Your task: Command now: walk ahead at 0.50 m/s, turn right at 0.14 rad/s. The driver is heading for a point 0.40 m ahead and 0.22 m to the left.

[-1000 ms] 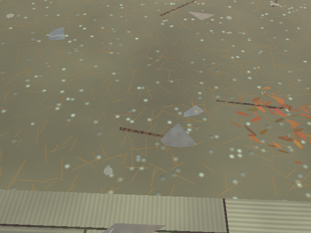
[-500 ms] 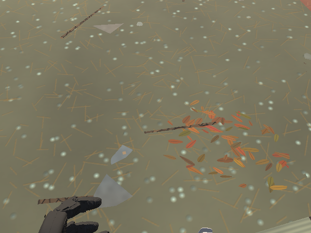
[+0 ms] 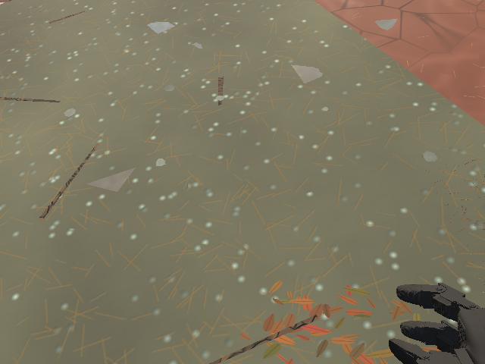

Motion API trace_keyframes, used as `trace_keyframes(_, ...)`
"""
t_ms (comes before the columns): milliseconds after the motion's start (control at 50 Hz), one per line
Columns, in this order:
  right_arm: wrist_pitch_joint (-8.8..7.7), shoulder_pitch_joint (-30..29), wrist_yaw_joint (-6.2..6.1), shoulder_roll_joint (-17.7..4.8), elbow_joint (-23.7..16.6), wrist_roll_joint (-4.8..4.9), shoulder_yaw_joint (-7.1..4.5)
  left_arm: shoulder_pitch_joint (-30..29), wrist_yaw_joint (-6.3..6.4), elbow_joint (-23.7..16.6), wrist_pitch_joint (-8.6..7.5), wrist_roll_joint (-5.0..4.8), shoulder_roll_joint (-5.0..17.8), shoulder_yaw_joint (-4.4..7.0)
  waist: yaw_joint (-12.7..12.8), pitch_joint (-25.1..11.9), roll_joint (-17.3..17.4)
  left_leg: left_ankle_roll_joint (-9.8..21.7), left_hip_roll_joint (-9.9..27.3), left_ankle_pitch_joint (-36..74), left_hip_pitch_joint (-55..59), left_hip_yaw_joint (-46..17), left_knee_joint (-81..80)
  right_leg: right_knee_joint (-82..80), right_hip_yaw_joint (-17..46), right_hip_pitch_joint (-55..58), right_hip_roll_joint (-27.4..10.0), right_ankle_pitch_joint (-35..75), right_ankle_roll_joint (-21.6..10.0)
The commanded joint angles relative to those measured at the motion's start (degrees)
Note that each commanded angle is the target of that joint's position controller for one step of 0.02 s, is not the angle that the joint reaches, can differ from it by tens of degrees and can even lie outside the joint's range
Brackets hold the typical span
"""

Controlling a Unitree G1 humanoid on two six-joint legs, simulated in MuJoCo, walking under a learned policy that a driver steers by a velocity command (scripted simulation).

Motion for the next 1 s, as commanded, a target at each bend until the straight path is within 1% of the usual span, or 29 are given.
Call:
trace_keyframes(20,-1.52,-8.66,0.70,-3.57,-5.75,0.62,-1.31,2.62,0.60,-0.56,0.56,0.47,9.17,2.26,-0.26,2.37,-10.68,1.63,-1.63,-2.78,3.72,2.36,-4.83,1.99,2.44,4.98,-14.55,40.56,-1.00)
trace_keyframes(60,-1.47,-1.04,-0.22,-6.94,-3.77,0.43,-2.79,2.05,0.62,-0.78,0.78,1.04,10.84,2.81,-3.84,-2.09,-12.00,3.57,-4.27,-7.65,12.90,4.57,-5.12,10.53,0.45,8.63,-14.55,63.79,0.29)
trace_keyframes(80,-1.40,7.51,-0.74,-8.18,-1.45,0.49,-3.34,-0.83,0.30,-1.54,0.87,1.61,11.61,2.86,-8.34,-6.10,-12.00,5.42,-2.78,-4.65,22.44,3.28,-6.87,19.68,-1.35,7.09,-13.38,67.82,1.20)
trace_keyframes(100,-1.12,18.54,-1.25,-9.61,0.92,-0.37,-3.39,-3.98,0.03,-3.48,0.53,2.67,11.09,2.59,-13.00,-14.05,-9.85,8.79,3.95,-2.82,41.16,-4.56,-1.95,31.68,-0.46,-3.55,-12.49,58.69,0.76)
trace_keyframes(120,-1.00,24.73,-1.31,-13.48,2.43,-1.55,-4.31,3.24,-0.31,-3.68,-0.23,3.28,5.01,1.18,-9.64,-22.63,7.65,18.44,17.64,2.18,65.93,-26.87,1.88,55.24,-4.37,-26.32,-2.46,17.75,6.16)
trace_keyframes(140,-0.57,25.92,-1.16,-10.46,4.01,0.00,-4.10,6.58,-0.77,-3.27,-1.34,1.81,6.43,0.56,-9.15,-24.54,15.10,21.89,21.51,-8.43,69.67,-44.64,-7.85,65.80,-4.51,-37.31,0.33,-10.31,7.45)
trace_keyframes(160,0.09,21.34,-2.06,-7.08,3.03,0.69,-3.55,-1.03,-1.39,-4.95,-2.67,0.53,11.08,1.55,-9.93,-14.76,7.41,18.00,18.14,-19.36,60.44,-39.41,-10.91,67.57,-2.69,-41.72,-4.23,-5.80,6.27)
trace_keyframes(180,0.68,17.67,-2.43,-6.85,1.99,0.07,-3.22,-8.39,-1.79,-7.06,-3.76,0.26,11.65,1.52,-9.54,-7.01,0.08,16.03,15.79,-18.99,49.33,-32.47,-13.91,65.55,-4.73,-41.72,-6.02,-1.63,5.79)
trace_keyframes(200,0.87,16.40,-2.26,-7.16,2.01,-0.53,-3.05,-12.50,-1.75,-8.43,-4.54,1.09,10.87,1.54,-8.20,-1.10,-4.87,15.76,13.39,-12.62,41.53,-28.92,-16.21,63.64,-6.64,-42.24,-6.78,0.12,6.04)
trace_keyframes(240,0.78,17.05,-2.31,-6.48,2.11,-1.05,-2.75,-11.53,-1.82,-9.85,-4.72,1.89,9.38,1.56,-5.02,-0.27,-4.65,16.19,10.16,-3.56,36.68,-24.43,-18.41,59.22,-7.81,-40.82,-8.92,2.10,6.70)
trace_keyframes(260,0.81,17.41,-2.28,-5.93,2.38,-0.42,-2.69,-10.88,-1.64,-10.04,-4.49,2.05,8.45,1.41,-4.43,-0.20,-3.02,16.11,8.86,-1.17,35.46,-22.51,-18.61,56.97,-8.44,-41.43,-9.79,2.40,7.22)
trace_keyframes(300,0.90,18.09,-2.38,-6.67,2.61,0.57,-2.90,-11.93,-1.04,-11.03,-3.84,2.57,7.68,1.41,-4.03,0.54,-2.03,15.18,7.02,3.15,31.13,-19.15,-18.27,50.40,-10.27,-41.71,-10.67,3.30,8.90)
trace_keyframes(340,1.28,19.01,-2.91,-8.49,2.81,0.24,-3.39,-17.45,-0.57,-13.28,-3.73,2.77,6.81,1.15,-5.12,2.26,-1.89,13.85,5.00,10.65,25.09,-15.44,-18.14,39.74,-12.61,-38.94,-9.44,9.64,10.49)
trace_keyframes(400,2.27,25.67,-3.78,-8.64,5.66,0.88,-3.62,-24.79,-0.89,-14.47,-4.26,2.76,4.63,0.62,-9.35,-0.72,-0.20,7.48,1.67,17.89,23.25,-10.93,-14.31,23.13,-14.48,-28.46,-4.71,25.71,9.83)
trace_keyframes(460,3.45,28.74,-4.63,-7.58,7.44,1.17,-3.43,-28.97,-1.65,-15.35,-3.97,2.06,5.97,1.42,-10.74,-1.68,1.87,4.33,3.22,14.47,29.85,-13.53,-10.71,15.78,-12.95,-27.36,-2.89,29.51,8.18)
trace_keyframes(540,4.74,24.81,-5.39,-7.02,6.22,0.21,-3.70,-24.32,-2.15,-14.20,-4.47,2.44,8.65,2.98,-6.48,-3.51,2.99,2.65,5.01,19.95,38.11,-17.38,0.43,7.89,-11.39,-22.93,-3.57,25.62,4.55)
trace_keyframes(560,4.71,22.97,-5.15,-6.76,4.92,-0.06,-3.57,-19.00,-1.92,-13.07,-4.87,3.19,9.61,3.23,-4.02,-7.87,1.81,1.35,3.40,18.56,35.30,-16.47,7.26,6.39,-9.76,-12.59,-7.22,36.04,2.06)
trace_keyframes(580,4.22,25.68,-4.79,-4.29,3.96,-1.02,-2.81,-13.65,-1.38,-12.61,-4.72,4.25,12.59,3.68,-4.13,-15.03,-5.73,-1.08,-0.50,-2.01,22.62,-15.09,20.66,13.89,-0.33,6.10,-18.49,61.28,-4.58)
trace_keyframes(600,4.13,35.39,-4.30,-1.64,6.72,-0.65,-1.38,-11.05,-1.43,-11.16,-3.49,3.31,9.62,2.99,-5.12,-22.97,-17.05,-5.56,-5.82,-47.37,10.80,-12.07,36.40,16.29,13.69,18.69,-31.90,74.08,-16.15)
trace_keyframes(620,4.57,36.60,-3.75,-6.97,7.85,-0.19,-2.28,-10.01,-1.42,-10.70,-2.50,1.58,6.82,2.60,-4.53,-24.21,-11.44,-5.06,-2.73,-49.68,9.44,-12.49,39.45,13.90,17.43,15.28,-30.51,59.22,-15.24)
trace_keyframes(640,5.57,30.28,-3.92,-8.93,6.66,0.23,-3.16,-14.09,-1.21,-11.28,-1.78,0.97,5.95,2.27,-4.42,-16.08,-7.36,-6.01,-1.04,-45.73,7.10,-10.53,41.36,11.57,13.60,7.96,-26.88,47.96,-12.07)
trace_keyframes(660,6.66,25.85,-4.32,-8.82,5.82,0.09,-3.40,-17.84,-1.19,-11.60,-1.13,1.13,5.25,1.75,-5.20,-10.50,-4.45,-6.52,0.20,-42.47,6.79,-8.41,39.42,8.59,10.21,-0.61,-24.08,38.86,-9.70)
trace_keyframes(700,8.61,24.72,-4.82,-6.22,5.33,-0.44,-3.34,-23.33,-1.46,-11.71,0.05,2.32,6.38,1.79,-8.78,-3.76,-6.83,-6.79,2.50,-39.03,13.58,-6.50,30.28,3.25,4.54,-16.34,-19.10,24.95,-6.47)
trace_keyframes(760,8.53,26.15,-5.09,-1.99,6.73,-1.06,-2.23,-23.75,-1.76,-10.70,0.92,2.77,7.13,2.54,-9.11,-4.44,-10.62,-6.42,1.74,-33.29,23.67,-2.64,17.46,1.19,-2.46,-22.78,-14.64,22.01,-5.72)
trace_keyframes(820,8.24,24.95,-4.77,-2.50,7.21,-1.25,-2.47,-22.93,-1.52,-9.50,1.38,1.99,6.85,2.45,-9.21,-5.89,-9.90,-4.92,1.83,-21.80,29.96,-2.04,7.55,1.50,-2.71,-23.64,-14.62,8.04,-4.89)
trace_keyframes(880,7.93,21.61,-4.80,-4.04,5.30,-3.15,-2.62,-19.59,-1.61,-7.17,1.39,2.06,4.57,1.48,-9.06,-1.63,-7.59,-1.96,4.43,-18.39,34.08,-4.97,-0.98,2.48,-3.68,-28.87,-11.27,-12.23,2.14)
trace_keyframes(900,7.84,20.06,-5.12,-7.74,4.52,-2.69,-3.41,-17.64,-1.60,-6.88,1.28,2.14,5.57,1.88,-6.91,1.20,-3.43,-0.47,6.44,-24.80,30.02,-6.71,-2.18,3.95,-6.37,-28.92,-8.37,-12.54,4.52)
trace_keyframes(940,7.04,18.83,-4.95,-5.50,5.52,-2.18,-3.11,-18.58,-0.91,-6.73,1.26,1.94,6.08,2.30,-6.65,3.52,1.67,-0.18,4.77,-36.66,19.01,-6.72,-5.63,9.31,-10.30,-20.35,-6.11,-3.37,6.25)
trace_keyframes(1000,5.45,17.34,-4.83,-3.64,5.59,-1.87,-2.45,-16.60,-0.40,-5.48,1.46,1.98,5.02,2.37,-5.59,2.86,2.79,-1.52,4.53,-31.07,18.53,-6.43,-5.81,12.27,-10.88,-16.75,-6.21,4.44,5.41)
